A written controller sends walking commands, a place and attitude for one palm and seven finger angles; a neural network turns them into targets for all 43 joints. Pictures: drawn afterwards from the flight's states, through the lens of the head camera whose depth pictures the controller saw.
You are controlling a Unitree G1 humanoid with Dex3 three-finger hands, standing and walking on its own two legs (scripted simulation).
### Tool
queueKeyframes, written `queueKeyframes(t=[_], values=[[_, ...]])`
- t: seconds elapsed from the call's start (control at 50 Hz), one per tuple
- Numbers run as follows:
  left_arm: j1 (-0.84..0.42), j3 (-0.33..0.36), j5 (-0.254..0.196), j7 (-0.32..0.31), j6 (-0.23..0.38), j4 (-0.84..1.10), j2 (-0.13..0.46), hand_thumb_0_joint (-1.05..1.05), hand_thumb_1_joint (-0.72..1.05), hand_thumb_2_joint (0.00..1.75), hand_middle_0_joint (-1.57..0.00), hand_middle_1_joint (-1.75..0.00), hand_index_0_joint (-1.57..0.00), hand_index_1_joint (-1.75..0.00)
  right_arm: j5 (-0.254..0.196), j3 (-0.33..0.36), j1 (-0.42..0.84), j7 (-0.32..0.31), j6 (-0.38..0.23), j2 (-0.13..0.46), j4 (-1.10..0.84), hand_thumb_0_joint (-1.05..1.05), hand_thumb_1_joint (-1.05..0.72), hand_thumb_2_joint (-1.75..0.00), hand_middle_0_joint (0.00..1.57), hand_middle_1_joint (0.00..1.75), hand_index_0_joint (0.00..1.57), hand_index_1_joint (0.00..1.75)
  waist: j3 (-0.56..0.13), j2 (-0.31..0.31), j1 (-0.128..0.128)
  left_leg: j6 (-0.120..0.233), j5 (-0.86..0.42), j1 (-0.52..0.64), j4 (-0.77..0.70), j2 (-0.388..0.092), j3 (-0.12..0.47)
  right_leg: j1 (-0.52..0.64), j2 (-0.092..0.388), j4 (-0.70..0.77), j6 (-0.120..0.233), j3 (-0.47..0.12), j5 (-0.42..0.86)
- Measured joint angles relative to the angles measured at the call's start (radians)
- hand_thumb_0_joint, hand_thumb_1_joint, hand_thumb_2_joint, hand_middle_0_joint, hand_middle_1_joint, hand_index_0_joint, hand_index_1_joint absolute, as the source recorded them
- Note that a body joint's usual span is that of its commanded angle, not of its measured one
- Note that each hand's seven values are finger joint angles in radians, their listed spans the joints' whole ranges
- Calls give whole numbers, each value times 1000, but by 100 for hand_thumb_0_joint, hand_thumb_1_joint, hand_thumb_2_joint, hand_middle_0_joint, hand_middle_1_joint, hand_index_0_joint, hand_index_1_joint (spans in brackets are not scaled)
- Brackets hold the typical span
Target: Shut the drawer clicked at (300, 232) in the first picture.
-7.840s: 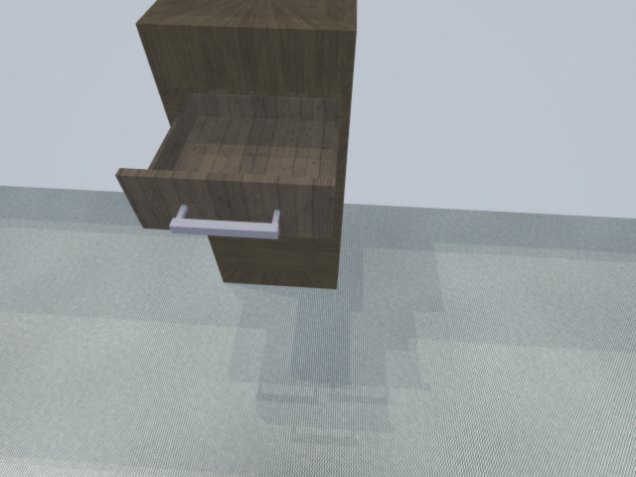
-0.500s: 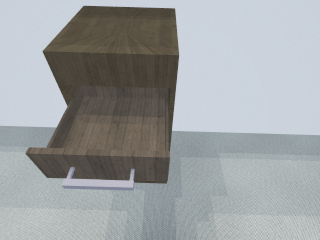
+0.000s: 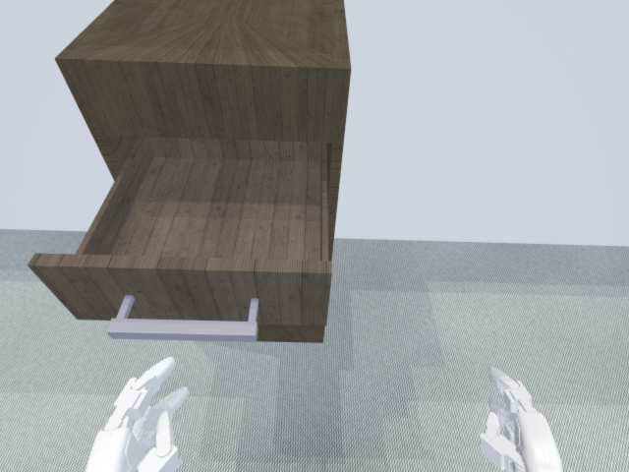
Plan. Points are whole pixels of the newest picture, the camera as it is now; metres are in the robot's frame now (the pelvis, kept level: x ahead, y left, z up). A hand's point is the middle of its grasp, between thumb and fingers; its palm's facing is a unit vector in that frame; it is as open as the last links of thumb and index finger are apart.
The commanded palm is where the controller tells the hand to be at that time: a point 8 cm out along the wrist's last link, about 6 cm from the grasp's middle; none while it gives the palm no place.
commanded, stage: raise the hand and make a fist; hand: left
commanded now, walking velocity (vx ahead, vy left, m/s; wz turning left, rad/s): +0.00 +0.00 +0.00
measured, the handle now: (187, 317) +0.32 +0.20 +0.00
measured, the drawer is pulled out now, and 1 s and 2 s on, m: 0.28 0.27 0.27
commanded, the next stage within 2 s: bring the fist close to the handle in 1.60 s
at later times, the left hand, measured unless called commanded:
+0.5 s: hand (168, 459) +0.14 +0.16 +0.03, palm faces +0.06 -1.00 -0.07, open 4.0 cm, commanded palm +0.10 +0.22 +0.04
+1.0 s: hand (149, 458) +0.13 +0.17 +0.07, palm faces +0.08 -1.00 -0.04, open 3.1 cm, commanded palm +0.08 +0.21 +0.09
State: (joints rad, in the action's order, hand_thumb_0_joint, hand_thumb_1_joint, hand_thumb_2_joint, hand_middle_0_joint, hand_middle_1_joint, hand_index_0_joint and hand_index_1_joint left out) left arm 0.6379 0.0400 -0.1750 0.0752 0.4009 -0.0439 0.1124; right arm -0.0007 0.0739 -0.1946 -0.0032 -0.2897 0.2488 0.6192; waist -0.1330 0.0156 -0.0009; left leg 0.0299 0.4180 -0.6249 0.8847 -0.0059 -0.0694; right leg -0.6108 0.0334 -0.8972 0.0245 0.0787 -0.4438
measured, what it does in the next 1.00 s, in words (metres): stands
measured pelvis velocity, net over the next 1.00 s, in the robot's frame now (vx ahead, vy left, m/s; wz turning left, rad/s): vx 0.00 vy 0.00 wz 0.03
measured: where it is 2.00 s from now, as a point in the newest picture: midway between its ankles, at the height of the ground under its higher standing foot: outside the picture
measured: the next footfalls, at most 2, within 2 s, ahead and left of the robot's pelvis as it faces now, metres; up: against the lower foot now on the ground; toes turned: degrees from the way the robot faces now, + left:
none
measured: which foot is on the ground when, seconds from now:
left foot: down 0.00-1.00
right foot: down 0.00-1.00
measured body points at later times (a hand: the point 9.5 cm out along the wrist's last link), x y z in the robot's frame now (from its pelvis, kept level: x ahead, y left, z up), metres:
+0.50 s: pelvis -0.02 -0.03 -0.02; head +0.02 -0.04 +0.42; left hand +0.13 +0.21 +0.04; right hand +0.15 -0.26 -0.11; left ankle +0.01 +0.10 -0.69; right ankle +0.00 -0.10 -0.69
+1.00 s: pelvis +0.00 +0.00 -0.01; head +0.02 +0.00 +0.44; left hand +0.12 +0.22 +0.08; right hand +0.22 -0.20 -0.05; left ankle +0.01 +0.10 -0.69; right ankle +0.00 -0.10 -0.69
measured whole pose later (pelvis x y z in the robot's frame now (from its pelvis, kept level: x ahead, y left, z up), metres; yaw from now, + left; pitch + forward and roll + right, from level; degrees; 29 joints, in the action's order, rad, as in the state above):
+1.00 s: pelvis +0.00 +0.00 -0.01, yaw +2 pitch +9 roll -2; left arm 0.80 0.05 -0.22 0.17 0.34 0.39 0.18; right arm -0.05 0.00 -0.20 -0.03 -0.21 0.19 0.46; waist -0.13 -0.03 0.03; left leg 0.03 0.47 -0.68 1.00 -0.02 -0.01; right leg -0.62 0.02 -0.95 0.03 0.13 -0.48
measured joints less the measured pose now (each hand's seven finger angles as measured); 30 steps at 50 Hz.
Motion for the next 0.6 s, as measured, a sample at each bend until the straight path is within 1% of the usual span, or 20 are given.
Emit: queueKeyframes(t=[0.04, 0.08, 0.1, 0.12, 0.14, 0.16, 0.22, 0.26, 0.32, 0.38, 0.46, 0.52, 0.6], values=[[34, -17, 15, 43, 104, 53, 3, 1, 92, 90, -37, -49, -32, -47, 4, 13, 34, 5, -2, 8, -43, 1, -91, -90, 20, 30, 20, 30, -14, 9, 21, -4, 34, -86, 94, -9, 14, -77, -4, -85, 7, 13, -34], [42, -14, 23, 73, 193, 95, 14, 1, 91, 90, -42, -53, -37, -51, 5, 19, 71, 7, 4, 12, -72, 1, -91, -90, 19, 30, 20, 30, -21, 12, 38, -14, 63, -165, 180, -16, 31, -147, -6, -163, 24, 30, -64], [35, -6, 19, 86, 218, 112, 20, 1, 91, 90, -44, -55, -39, -54, 3, 18, 89, 6, 11, 11, -84, 1, -91, -90, 19, 30, 20, 30, -20, 11, 46, -17, 74, -198, 217, -19, 40, -176, -6, -197, 28, 38, -78], [25, 5, 10, 100, 227, 126, 25, 1, 90, 90, -46, -57, -42, -56, -2, 14, 103, 3, 20, 9, -95, 1, -91, -90, 19, 30, 20, 30, -18, 9, 53, -24, 82, -225, 247, -21, 49, -198, -7, -224, 30, 46, -88], [13, 17, -3, 114, 220, 137, 30, 1, 90, 90, -48, -59, -44, -58, -8, 8, 113, -1, 30, 3, -105, 1, -91, -90, 19, 30, 20, 30, -14, 5, 59, -24, 88, -244, 270, -23, 57, -214, -8, -244, 35, 54, -95], [1, 29, -16, 129, 201, 147, 37, 1, 90, 90, -50, -61, -47, -61, -15, 0, 119, -6, 41, -4, -115, 1, -91, -90, 19, 30, 20, 30, -10, 0, 64, -24, 91, -258, 286, -25, 65, -224, -10, -258, 42, 62, -101], [-27, 60, -51, 169, 103, 166, 59, 1, 90, 90, -55, -68, -54, -67, -33, -36, 108, -25, 71, -37, -131, 1, -91, -90, 19, 30, 20, 30, -3, -16, 70, -40, 93, -268, 299, -30, 84, -226, -16, -264, 51, 80, -104], [-34, 72, -67, 189, 41, 182, 74, 2, 90, 90, -59, -72, -58, -72, -40, -59, 84, -37, 84, -62, -131, 1, -91, -90, 20, 30, 20, 30, -1, -27, 65, -45, 87, -256, 287, -33, 93, -209, -21, -246, 54, 88, -98], [-33, 87, -79, 203, -9, 198, 89, 2, 90, 90, -65, -79, -64, -79, -42, -84, 38, -50, 94, -90, -111, 1, -91, -90, 20, 30, 20, 30, -2, -41, 49, -48, 75, -226, 253, -37, 96, -179, -27, -210, 55, 91, -84], [-27, 105, -92, 206, -22, 197, 91, 2, 89, 90, -71, -85, -71, -85, -43, -88, -5, -56, 98, -97, -81, 1, -90, -90, 20, 30, 20, 30, -1, -49, 29, -49, 61, -195, 215, -38, 90, -153, -30, -177, 54, 85, -70], [-4, 122, -102, 201, -25, 190, 90, 2, 89, 90, -79, -94, -79, -94, -48, -70, -52, -63, 98, -76, -50, 1, -90, -90, 20, 30, 20, 30, 3, -50, 7, -46, 46, -163, 175, -35, 77, -129, -28, -146, 49, 72, -56], [17, 125, -104, 193, -12, 192, 92, 2, 90, 90, -85, -100, -85, -100, -52, -48, -73, -70, 90, -48, -37, 1, -90, -90, 20, 30, 20, 30, 10, -47, -1, -43, 39, -147, 157, -33, 69, -117, -27, -131, 45, 64, -49], [44, 120, -105, 184, 15, 209, 92, 2, 90, 90, -93, -109, -93, -109, -56, -21, -83, -75, 71, -17, -30, 1, -91, -90, 20, 30, 20, 30, 15, -42, -5, -36, 36, -134, 144, -30, 62, -106, -25, -117, 39, 58, -43]])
